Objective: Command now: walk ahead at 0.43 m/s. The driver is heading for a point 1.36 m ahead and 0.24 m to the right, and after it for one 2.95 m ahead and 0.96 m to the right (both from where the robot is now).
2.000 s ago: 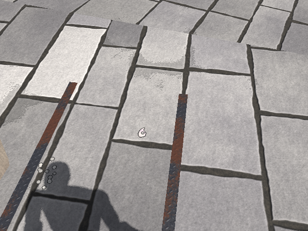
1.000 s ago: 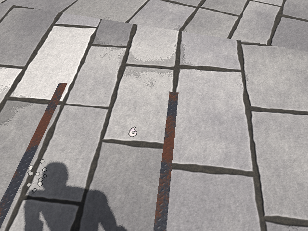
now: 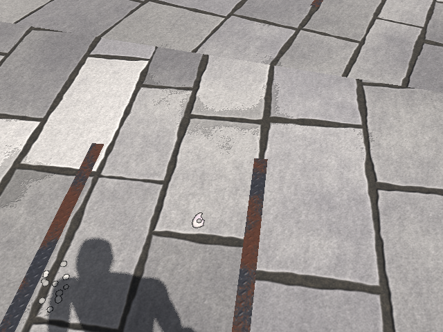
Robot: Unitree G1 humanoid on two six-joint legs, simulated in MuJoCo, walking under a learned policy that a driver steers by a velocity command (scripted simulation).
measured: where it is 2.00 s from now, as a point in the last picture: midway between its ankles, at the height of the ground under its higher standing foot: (237, 263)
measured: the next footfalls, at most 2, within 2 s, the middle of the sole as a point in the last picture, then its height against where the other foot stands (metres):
left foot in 0.30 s outside the picture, level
right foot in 0.86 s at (270, 291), level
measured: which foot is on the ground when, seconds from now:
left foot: up 0.00-0.28, down 0.30-0.86, up 0.88-1.00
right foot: down 0.00-0.30, up 0.32-0.84, down 0.86-1.00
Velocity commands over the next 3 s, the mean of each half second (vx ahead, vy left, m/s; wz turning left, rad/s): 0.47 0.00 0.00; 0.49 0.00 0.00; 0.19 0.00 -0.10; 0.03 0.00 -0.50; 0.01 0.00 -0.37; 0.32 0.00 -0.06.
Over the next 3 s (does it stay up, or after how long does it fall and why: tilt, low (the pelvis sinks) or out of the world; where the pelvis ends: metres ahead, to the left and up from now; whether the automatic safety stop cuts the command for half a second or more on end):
stays up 0.88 -0.02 -0.01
